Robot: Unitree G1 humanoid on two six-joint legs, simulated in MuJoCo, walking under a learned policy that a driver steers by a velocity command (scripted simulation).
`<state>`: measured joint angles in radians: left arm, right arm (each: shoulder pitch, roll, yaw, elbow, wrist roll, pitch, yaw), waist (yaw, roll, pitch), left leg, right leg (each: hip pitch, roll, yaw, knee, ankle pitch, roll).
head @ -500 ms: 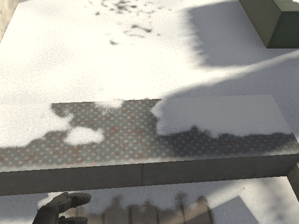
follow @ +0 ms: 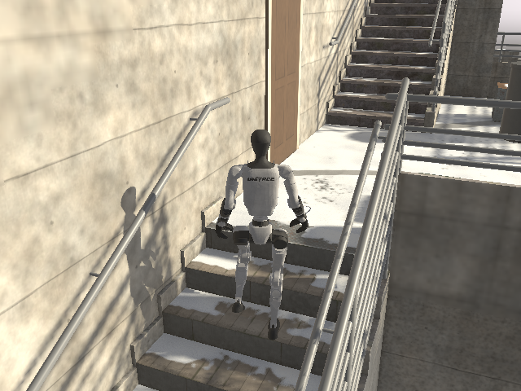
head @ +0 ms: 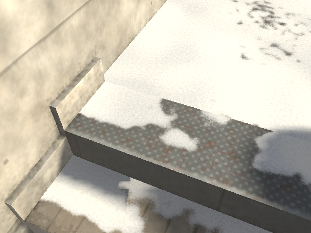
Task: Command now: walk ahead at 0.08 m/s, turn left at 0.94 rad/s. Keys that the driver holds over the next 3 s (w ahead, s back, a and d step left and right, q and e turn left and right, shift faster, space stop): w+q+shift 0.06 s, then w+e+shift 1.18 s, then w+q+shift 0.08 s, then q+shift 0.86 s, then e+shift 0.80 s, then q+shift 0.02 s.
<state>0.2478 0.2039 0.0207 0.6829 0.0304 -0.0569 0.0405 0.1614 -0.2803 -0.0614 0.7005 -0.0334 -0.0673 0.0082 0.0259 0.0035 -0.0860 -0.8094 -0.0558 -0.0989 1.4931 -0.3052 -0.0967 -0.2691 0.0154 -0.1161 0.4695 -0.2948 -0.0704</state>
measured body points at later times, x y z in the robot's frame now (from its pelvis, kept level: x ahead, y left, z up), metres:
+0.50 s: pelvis +0.18 +0.09 -0.03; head +0.20 +0.10 +0.42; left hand +0.18 +0.35 -0.16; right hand +0.35 -0.15 -0.12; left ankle +0.21 +0.21 -0.74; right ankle +0.02 -0.07 -0.62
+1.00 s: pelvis +0.52 +0.02 +0.14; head +0.53 +0.02 +0.59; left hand +0.64 +0.27 +0.01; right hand +0.71 -0.26 +0.16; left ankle +0.60 +0.14 -0.23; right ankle +0.43 +0.03 -0.57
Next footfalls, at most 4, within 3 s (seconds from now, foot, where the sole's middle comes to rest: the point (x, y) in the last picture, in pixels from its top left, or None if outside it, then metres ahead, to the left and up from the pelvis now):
0.44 left None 0.24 0.21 -0.77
0.82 right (165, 231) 0.47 0.01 -0.60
1.16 left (172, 118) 0.87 -0.01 -0.43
1.54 right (269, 98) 1.00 -0.44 -0.43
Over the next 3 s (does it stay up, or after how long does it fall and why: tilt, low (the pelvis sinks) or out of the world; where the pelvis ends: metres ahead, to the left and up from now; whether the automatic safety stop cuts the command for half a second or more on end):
stays up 1.24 -0.41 0.35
